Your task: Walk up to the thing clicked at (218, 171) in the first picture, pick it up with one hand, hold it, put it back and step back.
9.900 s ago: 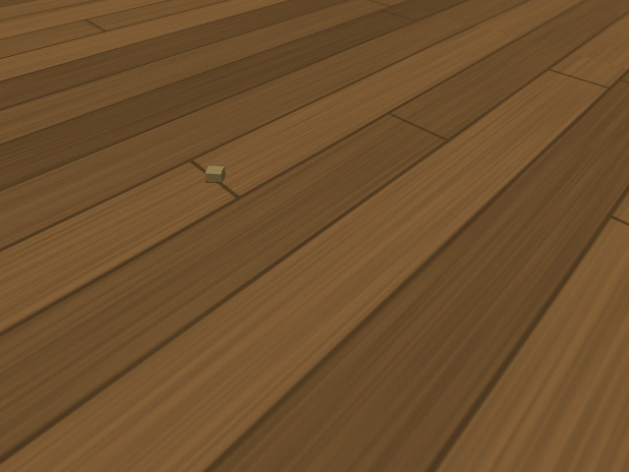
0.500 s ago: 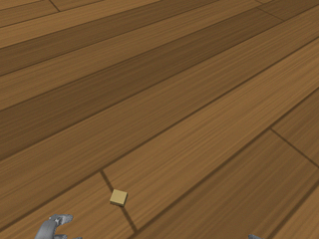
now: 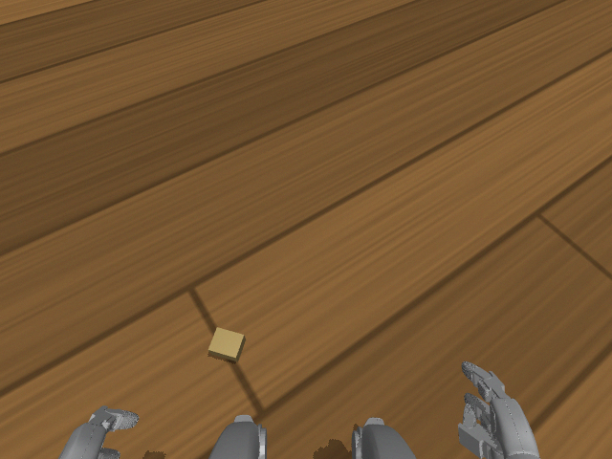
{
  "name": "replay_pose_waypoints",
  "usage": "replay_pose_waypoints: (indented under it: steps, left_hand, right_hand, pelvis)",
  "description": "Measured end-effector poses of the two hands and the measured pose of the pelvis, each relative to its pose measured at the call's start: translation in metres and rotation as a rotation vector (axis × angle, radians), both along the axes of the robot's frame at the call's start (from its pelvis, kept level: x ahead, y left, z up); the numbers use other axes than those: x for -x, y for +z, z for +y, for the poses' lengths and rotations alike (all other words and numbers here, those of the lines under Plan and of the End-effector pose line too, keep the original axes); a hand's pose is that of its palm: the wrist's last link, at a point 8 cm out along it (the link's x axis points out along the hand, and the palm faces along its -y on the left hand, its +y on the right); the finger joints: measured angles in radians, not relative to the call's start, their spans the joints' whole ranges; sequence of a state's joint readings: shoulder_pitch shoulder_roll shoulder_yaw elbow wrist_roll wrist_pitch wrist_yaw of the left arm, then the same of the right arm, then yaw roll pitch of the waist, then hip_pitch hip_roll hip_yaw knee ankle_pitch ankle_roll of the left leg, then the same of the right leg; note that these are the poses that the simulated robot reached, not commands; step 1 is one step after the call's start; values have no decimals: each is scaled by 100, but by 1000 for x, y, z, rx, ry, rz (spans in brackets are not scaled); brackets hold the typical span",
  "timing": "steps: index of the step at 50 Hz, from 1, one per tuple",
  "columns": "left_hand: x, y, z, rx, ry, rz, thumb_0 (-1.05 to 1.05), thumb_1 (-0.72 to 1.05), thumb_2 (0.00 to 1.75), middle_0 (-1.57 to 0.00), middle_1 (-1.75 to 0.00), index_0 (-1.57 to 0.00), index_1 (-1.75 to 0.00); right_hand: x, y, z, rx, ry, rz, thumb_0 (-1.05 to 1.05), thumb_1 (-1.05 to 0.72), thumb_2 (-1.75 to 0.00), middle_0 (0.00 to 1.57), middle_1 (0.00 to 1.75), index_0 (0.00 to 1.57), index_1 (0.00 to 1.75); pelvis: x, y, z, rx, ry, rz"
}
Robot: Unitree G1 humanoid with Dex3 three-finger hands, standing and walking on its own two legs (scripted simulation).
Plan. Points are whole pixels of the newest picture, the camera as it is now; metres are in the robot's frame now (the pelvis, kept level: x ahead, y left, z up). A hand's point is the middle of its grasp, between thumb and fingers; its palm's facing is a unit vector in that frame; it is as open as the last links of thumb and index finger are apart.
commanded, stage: rise first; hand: left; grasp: from above
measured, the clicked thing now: (227, 344) +0.43 +0.21 -0.65
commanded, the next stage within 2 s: none
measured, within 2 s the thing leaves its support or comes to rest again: neither
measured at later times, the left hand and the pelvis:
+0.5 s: hand (164, 395) +0.26 +0.27 -0.35, palm faces -0.52 -0.42 -0.75, open 13.0 cm; pelvis -0.07 -0.01 -0.20, yaw -2 degrees
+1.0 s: hand (182, 368) +0.33 +0.28 -0.46, palm faces -0.53 -0.14 -0.84, open 12.9 cm; pelvis -0.09 +0.00 -0.31, yaw -5 degrees
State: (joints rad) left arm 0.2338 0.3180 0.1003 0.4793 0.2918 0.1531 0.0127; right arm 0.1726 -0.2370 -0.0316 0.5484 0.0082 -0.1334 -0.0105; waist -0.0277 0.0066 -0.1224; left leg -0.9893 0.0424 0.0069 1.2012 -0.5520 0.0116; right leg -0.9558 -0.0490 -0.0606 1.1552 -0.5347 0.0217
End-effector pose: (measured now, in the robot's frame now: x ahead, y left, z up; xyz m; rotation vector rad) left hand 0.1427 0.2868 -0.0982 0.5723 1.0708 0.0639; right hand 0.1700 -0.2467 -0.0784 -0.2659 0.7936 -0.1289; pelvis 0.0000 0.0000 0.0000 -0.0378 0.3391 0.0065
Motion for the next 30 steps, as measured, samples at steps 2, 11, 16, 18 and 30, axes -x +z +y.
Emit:
replay_pose_waypoints:
  steps: [2, 11, 16, 18, 30]
  left_hand:
    - [-4, -11, 2, -18, -37, 2, 0, -36, 82, -29, -88, -29, -87]
    - [-52, -87, 5, -125, -287, -78, 0, -36, 83, -29, -88, -28, -88]
    - [-84, -128, 3, -200, -422, -152, 0, -37, 84, -27, -90, -27, -90]
    - [-96, -143, 4, -231, -466, -166, 0, -37, 85, -27, -91, -27, -91]
    - [-149, -224, 1, -340, -726, -220, 0, -36, 83, -26, -94, -28, -92]
  right_hand:
    - [-4, -8, 1, 4, 19, -18, 1, -92, -90, 20, 30, 20, 30]
    - [-5, -88, -12, 23, 67, -10, 1, -91, -90, 20, 30, 21, 30]
    - [14, -149, -23, 22, 52, 65, 1, -91, -90, 20, 30, 20, 30]
    - [26, -173, -26, 19, 43, 106, 1, -92, -90, 20, 30, 20, 30]
    - [128, -281, -37, 19, -33, 385, 1, -95, -91, 20, 30, 20, 30]
  pelvis:
    - [3, -10, 0, 1, 1, 25]
    - [22, -86, -3, -1, -4, 161]
    - [37, -133, -6, 1, -9, 216]
    - [44, -151, -7, 2, -12, 233]
    - [78, -236, -9, 21, -30, 262]
